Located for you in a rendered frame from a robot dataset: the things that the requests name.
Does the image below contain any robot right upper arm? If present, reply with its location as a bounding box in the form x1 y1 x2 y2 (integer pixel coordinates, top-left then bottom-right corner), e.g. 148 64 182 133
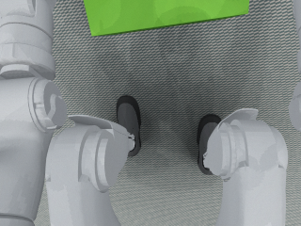
288 81 301 132

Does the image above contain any robot left upper arm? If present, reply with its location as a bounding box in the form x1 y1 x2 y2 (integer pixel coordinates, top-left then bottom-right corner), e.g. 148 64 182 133
0 76 68 226

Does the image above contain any robot left foot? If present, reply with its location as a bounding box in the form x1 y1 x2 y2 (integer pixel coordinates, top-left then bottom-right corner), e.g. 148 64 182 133
116 95 141 157

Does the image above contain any robot left forearm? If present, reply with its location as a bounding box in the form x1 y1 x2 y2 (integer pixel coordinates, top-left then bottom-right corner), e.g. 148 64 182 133
0 0 57 81

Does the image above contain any left robot thigh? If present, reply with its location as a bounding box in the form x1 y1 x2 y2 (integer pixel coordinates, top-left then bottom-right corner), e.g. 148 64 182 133
45 125 121 226

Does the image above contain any carton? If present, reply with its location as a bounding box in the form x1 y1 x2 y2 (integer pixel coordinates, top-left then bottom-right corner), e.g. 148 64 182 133
83 0 249 37

